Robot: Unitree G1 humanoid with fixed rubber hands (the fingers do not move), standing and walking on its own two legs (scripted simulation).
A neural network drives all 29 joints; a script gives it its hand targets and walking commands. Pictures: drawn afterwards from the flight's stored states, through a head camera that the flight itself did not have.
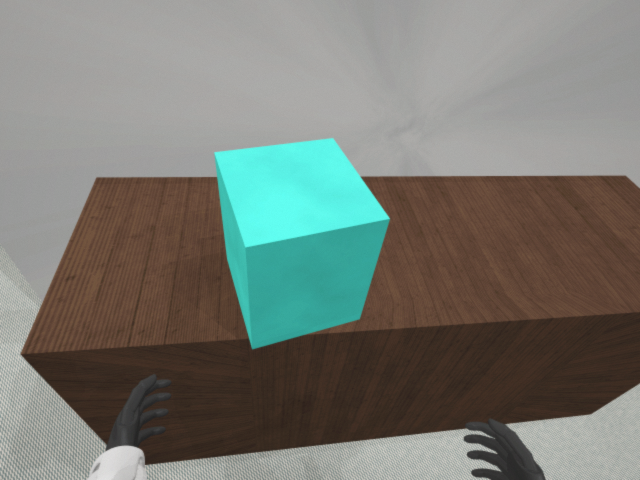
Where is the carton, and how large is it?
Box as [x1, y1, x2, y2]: [214, 138, 389, 348]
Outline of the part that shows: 332,138 214,152 227,260 252,348 358,319 360,316 389,218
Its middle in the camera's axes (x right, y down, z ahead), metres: -0.05 +0.00 +0.65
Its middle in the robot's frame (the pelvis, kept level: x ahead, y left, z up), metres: +0.49 +0.04 +0.00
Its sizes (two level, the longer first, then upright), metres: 0.210 0.200 0.250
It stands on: a pedestal, 0.64 m high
